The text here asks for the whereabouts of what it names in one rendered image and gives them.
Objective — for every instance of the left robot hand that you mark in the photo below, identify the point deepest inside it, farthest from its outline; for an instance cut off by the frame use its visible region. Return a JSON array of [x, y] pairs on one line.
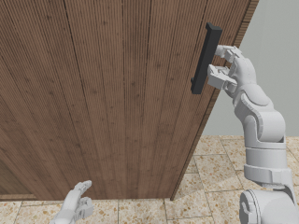
[[83, 207]]

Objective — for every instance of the right robot forearm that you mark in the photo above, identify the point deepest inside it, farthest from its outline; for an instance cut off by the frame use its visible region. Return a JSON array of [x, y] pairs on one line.
[[265, 141]]

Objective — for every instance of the wardrobe door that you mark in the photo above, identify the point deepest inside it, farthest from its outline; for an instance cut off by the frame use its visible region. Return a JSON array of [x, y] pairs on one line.
[[10, 184], [100, 90]]

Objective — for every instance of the left robot forearm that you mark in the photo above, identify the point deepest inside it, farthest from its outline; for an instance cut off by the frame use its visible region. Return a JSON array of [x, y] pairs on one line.
[[65, 216]]

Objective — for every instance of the right robot upper arm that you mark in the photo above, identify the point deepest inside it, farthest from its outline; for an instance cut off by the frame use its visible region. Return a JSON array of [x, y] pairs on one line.
[[259, 206]]

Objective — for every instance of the right robot hand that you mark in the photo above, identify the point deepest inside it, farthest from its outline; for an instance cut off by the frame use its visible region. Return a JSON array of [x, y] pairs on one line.
[[241, 73]]

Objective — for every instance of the handle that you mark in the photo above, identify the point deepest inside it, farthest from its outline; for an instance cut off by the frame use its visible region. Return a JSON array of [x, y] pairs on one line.
[[211, 42]]

